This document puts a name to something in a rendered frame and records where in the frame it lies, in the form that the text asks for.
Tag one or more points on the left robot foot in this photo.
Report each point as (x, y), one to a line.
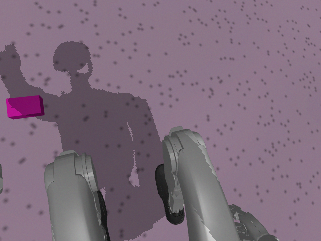
(103, 216)

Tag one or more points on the small box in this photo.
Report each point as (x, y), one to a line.
(24, 107)

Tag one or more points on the right robot hand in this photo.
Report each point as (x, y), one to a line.
(249, 228)

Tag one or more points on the right robot foot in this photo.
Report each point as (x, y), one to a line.
(173, 218)

